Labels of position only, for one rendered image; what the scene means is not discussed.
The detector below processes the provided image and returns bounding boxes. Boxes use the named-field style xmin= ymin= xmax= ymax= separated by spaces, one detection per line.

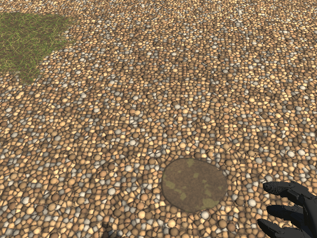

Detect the robot right hand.
xmin=258 ymin=180 xmax=317 ymax=238

